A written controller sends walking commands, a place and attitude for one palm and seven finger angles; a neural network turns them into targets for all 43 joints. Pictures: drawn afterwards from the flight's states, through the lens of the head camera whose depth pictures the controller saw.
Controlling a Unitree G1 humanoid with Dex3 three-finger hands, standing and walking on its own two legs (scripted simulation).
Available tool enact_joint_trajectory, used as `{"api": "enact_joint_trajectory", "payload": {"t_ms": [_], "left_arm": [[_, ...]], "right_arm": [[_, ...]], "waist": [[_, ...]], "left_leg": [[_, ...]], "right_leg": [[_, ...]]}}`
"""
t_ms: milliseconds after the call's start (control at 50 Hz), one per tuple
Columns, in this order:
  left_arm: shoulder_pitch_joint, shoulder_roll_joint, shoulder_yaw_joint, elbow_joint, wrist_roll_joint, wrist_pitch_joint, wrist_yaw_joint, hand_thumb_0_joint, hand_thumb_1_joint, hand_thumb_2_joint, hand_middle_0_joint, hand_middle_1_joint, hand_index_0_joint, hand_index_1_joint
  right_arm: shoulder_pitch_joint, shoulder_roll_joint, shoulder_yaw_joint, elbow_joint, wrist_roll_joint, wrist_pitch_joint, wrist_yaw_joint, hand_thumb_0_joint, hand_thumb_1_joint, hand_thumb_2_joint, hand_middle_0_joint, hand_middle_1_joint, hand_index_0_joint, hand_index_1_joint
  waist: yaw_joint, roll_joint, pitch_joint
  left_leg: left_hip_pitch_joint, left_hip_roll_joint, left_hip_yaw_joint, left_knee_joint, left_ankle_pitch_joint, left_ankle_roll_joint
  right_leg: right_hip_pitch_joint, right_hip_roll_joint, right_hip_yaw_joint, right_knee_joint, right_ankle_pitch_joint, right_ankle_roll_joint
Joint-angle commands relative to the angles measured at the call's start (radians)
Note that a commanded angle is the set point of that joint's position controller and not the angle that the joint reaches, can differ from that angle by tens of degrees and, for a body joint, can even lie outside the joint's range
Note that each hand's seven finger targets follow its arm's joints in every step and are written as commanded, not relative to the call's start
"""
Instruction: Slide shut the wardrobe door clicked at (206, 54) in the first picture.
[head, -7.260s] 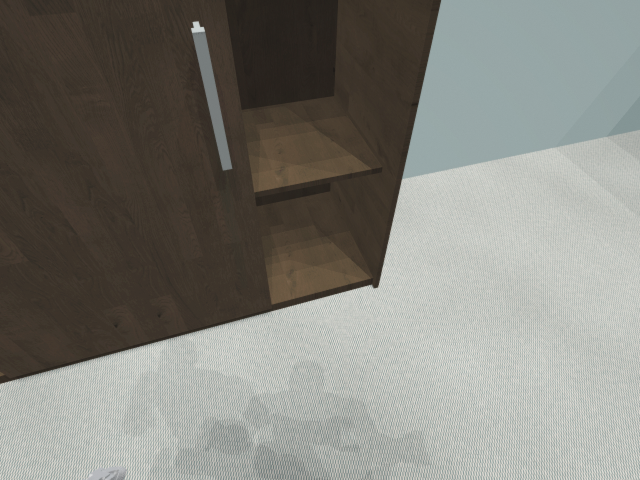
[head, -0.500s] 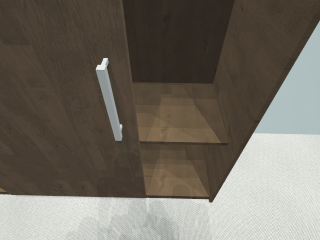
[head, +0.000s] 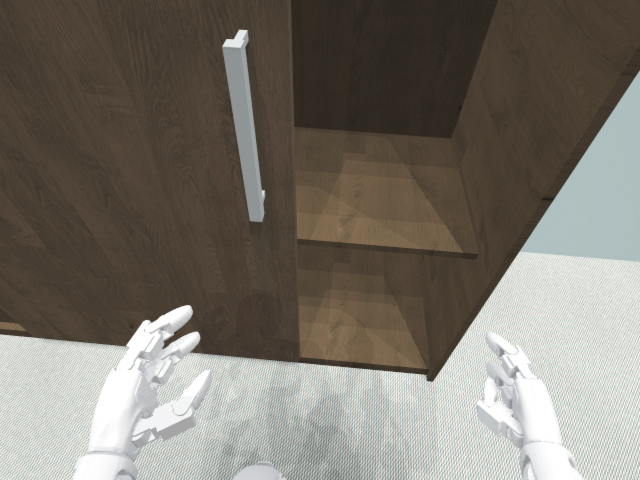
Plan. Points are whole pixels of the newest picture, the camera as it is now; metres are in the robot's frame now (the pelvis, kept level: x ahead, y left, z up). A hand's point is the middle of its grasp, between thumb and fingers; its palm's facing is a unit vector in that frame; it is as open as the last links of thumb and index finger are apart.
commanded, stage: raise the hand with hooked fingers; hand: left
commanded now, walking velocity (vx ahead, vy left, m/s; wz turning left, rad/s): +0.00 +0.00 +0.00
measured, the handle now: (250, 139) +0.52 +0.15 +0.15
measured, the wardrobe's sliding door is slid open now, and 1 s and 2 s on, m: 0.40 0.40 0.40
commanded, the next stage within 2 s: move the hooked fingers beside the handle in 1.60 s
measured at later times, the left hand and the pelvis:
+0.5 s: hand (125, 325) +0.24 +0.23 +0.11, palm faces +0.03 -1.00 -0.07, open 12.0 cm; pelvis +0.00 +0.02 +0.03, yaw +0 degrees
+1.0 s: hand (52, 254) +0.28 +0.30 +0.18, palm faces +0.08 -0.99 -0.08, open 13.9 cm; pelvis +0.02 +0.03 +0.05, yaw +1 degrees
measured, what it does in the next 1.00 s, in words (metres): rises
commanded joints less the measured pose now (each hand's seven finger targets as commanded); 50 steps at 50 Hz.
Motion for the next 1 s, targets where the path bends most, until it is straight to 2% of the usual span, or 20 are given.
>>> {"api": "enact_joint_trajectory", "payload": {"t_ms": [0, 40, 80, 120, 140, 180, 220, 240, 320, 360, 400, 420, 480, 520, 680, 760, 820, 920, 940, 980], "left_arm": [[-0.321, 0.124, 0.045, -0.354, -0.024, -0.171, -0.007, 0.0, 0.293, 0.64, -0.243, -0.69, -0.243, -0.69], [-0.351, 0.146, 0.042, -0.281, -0.042, -0.151, -0.065, 0.0, 0.247, 0.62, -0.247, -0.72, -0.247, -0.72], [-0.308, 0.17, 0.071, -0.198, -0.07, -0.097, -0.123, 0.0, 0.2, 0.6, -0.25, -0.75, -0.25, -0.75], [-0.262, 0.224, 0.146, -0.104, -0.097, -0.019, -0.161, 0.0, 0.153, 0.58, -0.253, -0.78, -0.253, -0.78], [-0.28, 0.212, 0.147, -0.122, -0.115, 0.009, -0.171, 0.0, 0.13, 0.57, -0.255, -0.795, -0.255, -0.795], [-0.257, 0.241, 0.216, -0.125, -0.137, 0.042, -0.165, 0.0, 0.083, 0.55, -0.258, -0.825, -0.258, -0.825], [-0.238, 0.27, 0.267, -0.128, -0.143, 0.052, -0.147, 0.0, 0.037, 0.53, -0.262, -0.855, -0.262, -0.855], [-0.269, 0.256, 0.251, -0.165, -0.142, 0.043, -0.142, 0.0, 0.013, 0.52, -0.263, -0.87, -0.263, -0.87], [-0.281, 0.275, 0.276, -0.124, -0.136, 0.012, -0.13, 0.0, -0.08, 0.48, -0.27, -0.93, -0.27, -0.93], [-0.294, 0.264, 0.262, -0.16, -0.136, -0.001, -0.141, 0.0, -0.127, 0.46, -0.273, -0.96, -0.273, -0.96], [-0.294, 0.273, 0.27, -0.169, -0.14, -0.002, -0.146, 0.0, -0.173, 0.44, -0.277, -0.99, -0.277, -0.99], [-0.29, 0.302, 0.293, -0.155, -0.138, 0.007, -0.146, 0.0, -0.197, 0.43, -0.278, -1.005, -0.278, -1.005], [-0.333, 0.294, 0.287, -0.162, -0.145, 0.021, -0.157, 0.0, -0.267, 0.4, -0.283, -1.05, -0.283, -1.05], [-0.358, 0.338, 0.318, -0.164, -0.142, 0.035, -0.156, 0.0, -0.313, 0.38, -0.287, -1.08, -0.287, -1.08], [-0.468, 0.362, 0.343, -0.124, -0.151, 0.102, -0.192, 0.0, -0.5, 0.3, -0.3, -1.2, -0.3, -1.2], [-0.544, 0.381, 0.356, -0.082, -0.156, 0.155, -0.226, 0.0, -0.5, 0.3, -0.3, -1.2, -0.3, -1.2], [-0.57, 0.423, 0.391, -0.057, -0.157, 0.182, -0.247, 0.0, -0.5, 0.3, -0.3, -1.2, -0.3, -1.2], [-0.648, 0.464, 0.424, -0.03, -0.161, 0.204, -0.269, 0.0, -0.5, 0.3, -0.3, -1.2, -0.3, -1.2], [-0.68, 0.46, 0.417, -0.038, -0.164, 0.206, -0.276, 0.0, -0.5, 0.3, -0.3, -1.2, -0.3, -1.2], [-0.697, 0.485, 0.437, -0.008, -0.167, 0.218, -0.285, 0.0, -0.5, 0.3, -0.3, -1.2, -0.3, -1.2]], "right_arm": [[0.033, -0.095, -0.002, -0.063, -0.002, -0.058, -0.027, 0.0, -0.9, -0.9, 0.2, 0.3, 0.2, 0.3], [0.028, -0.11, 0.01, -0.038, 0.005, -0.078, -0.034, 0.0, -0.9, -0.9, 0.2, 0.3, 0.2, 0.3], [0.021, -0.118, 0.018, -0.03, 0.017, -0.094, -0.043, 0.0, -0.9, -0.9, 0.2, 0.3, 0.2, 0.3], [0.008, -0.123, 0.023, -0.023, 0.028, -0.097, -0.051, 0.0, -0.9, -0.9, 0.2, 0.3, 0.2, 0.3], [-0.004, -0.117, 0.029, -0.028, 0.03, -0.1, -0.052, 0.0, -0.9, -0.9, 0.2, 0.3, 0.2, 0.3], [-0.011, -0.109, 0.025, -0.019, 0.028, -0.109, -0.054, 0.0, -0.9, -0.9, 0.2, 0.3, 0.2, 0.3], [-0.014, -0.108, 0.025, -0.012, 0.024, -0.114, -0.048, 0.0, -0.9, -0.9, 0.2, 0.3, 0.2, 0.3], [-0.011, -0.105, 0.027, -0.014, 0.021, -0.121, -0.044, 0.0, -0.9, -0.9, 0.2, 0.3, 0.2, 0.3], [0.009, -0.125, 0.016, 0.011, 0.016, -0.136, -0.04, 0.0, -0.9, -0.9, 0.2, 0.3, 0.2, 0.3], [0.024, -0.129, 0.013, 0.013, 0.02, -0.151, -0.036, 0.0, -0.9, -0.9, 0.2, 0.3, 0.2, 0.3], [0.035, -0.136, 0.008, 0.02, 0.021, -0.161, -0.037, 0.0, -0.9, -0.9, 0.2, 0.3, 0.2, 0.3], [0.035, -0.145, 0.007, 0.025, 0.018, -0.16, -0.039, 0.0, -0.9, -0.9, 0.2, 0.3, 0.2, 0.3], [0.035, -0.149, 0.008, 0.033, 0.024, -0.164, -0.043, 0.0, -0.9, -0.9, 0.2, 0.3, 0.2, 0.3], [0.038, -0.159, 0.01, 0.035, 0.02, -0.163, -0.046, 0.0, -0.9, -0.9, 0.2, 0.3, 0.2, 0.3], [0.024, -0.154, 0.023, 0.044, 0.028, -0.159, -0.056, 0.0, -0.9, -0.9, 0.2, 0.3, 0.2, 0.3], [0.016, -0.152, 0.035, 0.048, 0.032, -0.152, -0.063, 0.0, -0.9, -0.9, 0.2, 0.3, 0.2, 0.3], [0.015, -0.156, 0.041, 0.053, 0.03, -0.147, -0.069, 0.0, -0.9, -0.9, 0.2, 0.3, 0.2, 0.3], [0.003, -0.152, 0.05, 0.061, 0.032, -0.139, -0.072, 0.0, -0.9, -0.9, 0.2, 0.3, 0.2, 0.3], [-0.003, -0.149, 0.051, 0.062, 0.034, -0.139, -0.073, 0.0, -0.9, -0.9, 0.2, 0.3, 0.2, 0.3], [-0.002, -0.152, 0.051, 0.065, 0.035, -0.136, -0.077, 0.0, -0.9, -0.9, 0.2, 0.3, 0.2, 0.3]], "waist": [[-0.089, 0.113, -0.118], [-0.101, 0.075, -0.098], [-0.078, 0.043, -0.098], [-0.045, 0.023, -0.091], [-0.04, 0.042, -0.084], [-0.015, -0.011, -0.129], [0.008, 0.008, -0.132], [-0.001, 0.028, -0.12], [-0.011, -0.018, -0.064], [-0.014, 0.058, -0.101], [-0.019, 0.065, -0.117], [-0.014, 0.043, -0.107], [-0.024, 0.073, -0.08], [-0.015, 0.084, -0.085], [-0.011, 0.095, -0.079], [-0.009, 0.101, -0.05], [-0.003, 0.079, -0.071], [0.001, 0.099, -0.072], [-0.006, 0.127, -0.066], [-0.005, 0.089, -0.074]], "left_leg": [[0.135, -0.019, -0.06, -0.129, 0.157, 0.027], [0.119, -0.017, -0.072, -0.137, 0.11, 0.028], [0.097, -0.024, -0.071, -0.161, 0.085, 0.027], [0.087, -0.026, -0.068, -0.187, 0.079, 0.025], [0.091, -0.03, -0.066, -0.202, 0.08, 0.024], [0.108, -0.03, -0.066, -0.221, 0.123, 0.024], [0.137, -0.028, -0.068, -0.245, 0.168, 0.022], [0.149, -0.028, -0.066, -0.259, 0.178, 0.022], [0.176, -0.023, -0.066, -0.287, 0.189, 0.024], [0.229, -0.026, -0.058, -0.307, 0.196, 0.024], [0.26, -0.027, -0.056, -0.32, 0.213, 0.025], [0.26, -0.026, -0.06, -0.322, 0.228, 0.027], [0.297, -0.025, -0.061, -0.352, 0.233, 0.025], [0.32, -0.022, -0.067, -0.368, 0.246, 0.025], [0.413, -0.018, -0.076, -0.429, 0.313, 0.019], [0.438, -0.015, -0.085, -0.461, 0.32, 0.017], [0.471, -0.016, -0.091, -0.47, 0.359, 0.018], [0.505, -0.015, -0.093, -0.495, 0.37, 0.016], [0.512, -0.017, -0.09, -0.5, 0.363, 0.016], [0.519, -0.016, -0.095, -0.51, 0.364, 0.018]], "right_leg": [[0.002, 0.032, 0.09, -0.203, 0.18, 0.016], [0.006, 0.033, 0.096, -0.233, 0.122, 0.02], [0.061, 0.027, 0.114, -0.277, 0.077, 0.025], [0.109, 0.022, 0.131, -0.324, 0.027, 0.027], [0.126, 0.012, 0.134, -0.343, 0.016, 0.029], [0.193, 0.003, 0.14, -0.36, 0.047, 0.035], [0.215, 0.009, 0.12, -0.354, 0.101, 0.032], [0.212, 0.008, 0.11, -0.355, 0.122, 0.031], [0.194, 0.019, 0.094, -0.367, 0.145, 0.033], [0.206, 0.019, 0.079, -0.365, 0.175, 0.03], [0.22, 0.02, 0.068, -0.369, 0.209, 0.031], [0.23, 0.022, 0.068, -0.372, 0.227, 0.03], [0.229, 0.023, 0.051, -0.384, 0.25, 0.029], [0.247, 0.028, 0.042, -0.387, 0.261, 0.026], [0.306, 0.035, 0.026, -0.426, 0.349, 0.023], [0.321, 0.038, 0.023, -0.454, 0.357, 0.02], [0.344, 0.044, 0.024, -0.47, 0.386, 0.019], [0.366, 0.045, 0.026, -0.499, 0.39, 0.017], [0.367, 0.041, 0.027, -0.507, 0.389, 0.017], [0.379, 0.042, 0.027, -0.516, 0.392, 0.018]]}}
